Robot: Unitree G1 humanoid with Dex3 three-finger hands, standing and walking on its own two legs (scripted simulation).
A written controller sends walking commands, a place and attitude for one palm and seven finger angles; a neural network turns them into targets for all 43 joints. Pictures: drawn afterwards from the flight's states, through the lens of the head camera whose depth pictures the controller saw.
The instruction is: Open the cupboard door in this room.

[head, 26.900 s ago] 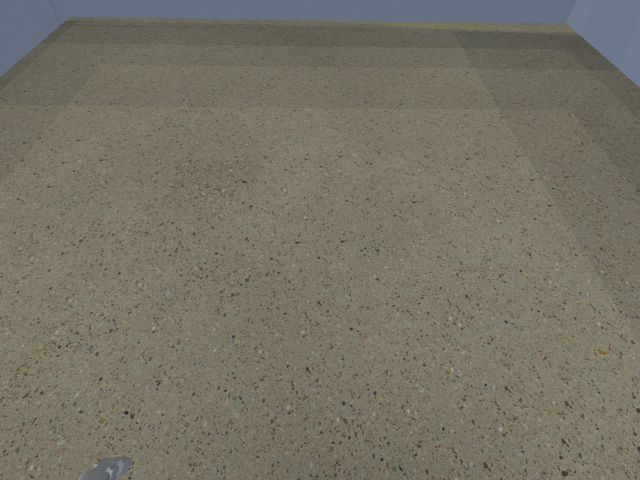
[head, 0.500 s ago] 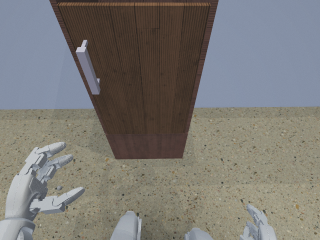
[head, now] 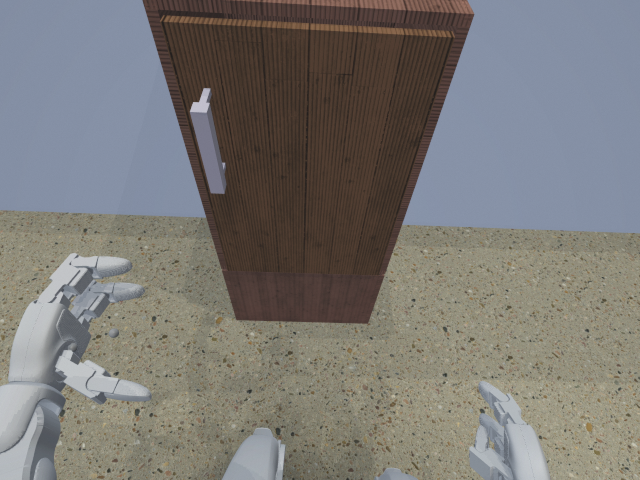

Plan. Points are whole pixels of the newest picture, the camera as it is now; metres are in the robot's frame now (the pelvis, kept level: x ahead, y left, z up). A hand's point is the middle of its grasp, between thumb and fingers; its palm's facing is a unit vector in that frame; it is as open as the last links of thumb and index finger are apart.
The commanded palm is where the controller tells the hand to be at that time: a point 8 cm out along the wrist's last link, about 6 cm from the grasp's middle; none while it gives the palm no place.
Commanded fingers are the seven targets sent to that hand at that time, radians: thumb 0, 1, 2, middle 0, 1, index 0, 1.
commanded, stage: raise the hand with hooked fingers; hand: left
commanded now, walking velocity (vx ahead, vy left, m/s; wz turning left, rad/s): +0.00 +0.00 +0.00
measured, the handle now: (212, 143) +0.58 +0.22 +0.06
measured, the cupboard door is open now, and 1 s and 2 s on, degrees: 0 0 0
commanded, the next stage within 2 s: move the hooked fingers beside the handle in 0.74 s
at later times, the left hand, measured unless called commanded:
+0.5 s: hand (120, 294) +0.30 +0.26 +0.07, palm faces +0.05 -1.00 -0.03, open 13.9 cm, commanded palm +0.27 +0.30 +0.07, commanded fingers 0.00 -0.50 0.30 -0.30 -1.20 -0.30 -1.20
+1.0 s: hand (130, 283) +0.31 +0.25 +0.07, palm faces +0.08 -1.00 -0.03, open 13.9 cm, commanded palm +0.30 +0.30 +0.07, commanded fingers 0.00 -0.50 0.30 -0.30 -1.20 -0.30 -1.20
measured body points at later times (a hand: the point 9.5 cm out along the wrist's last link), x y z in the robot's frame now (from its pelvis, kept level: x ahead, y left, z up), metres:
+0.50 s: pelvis +0.01 -0.01 +0.01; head +0.06 +0.00 +0.45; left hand +0.29 +0.31 +0.08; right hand +0.15 -0.28 -0.07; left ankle +0.07 +0.12 -0.66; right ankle -0.01 -0.15 -0.66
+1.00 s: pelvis +0.01 -0.02 +0.00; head +0.07 -0.01 +0.45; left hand +0.30 +0.31 +0.07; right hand +0.17 -0.27 -0.08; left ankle +0.07 +0.12 -0.66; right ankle -0.01 -0.15 -0.66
